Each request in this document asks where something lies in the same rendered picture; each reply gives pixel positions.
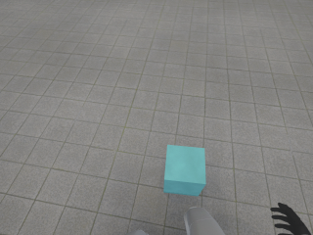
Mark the carton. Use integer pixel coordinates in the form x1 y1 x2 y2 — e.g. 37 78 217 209
163 145 206 197

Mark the right robot thigh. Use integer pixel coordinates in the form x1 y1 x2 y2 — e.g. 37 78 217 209
183 208 225 235

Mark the robot right hand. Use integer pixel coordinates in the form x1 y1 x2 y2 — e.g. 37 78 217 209
270 203 311 235

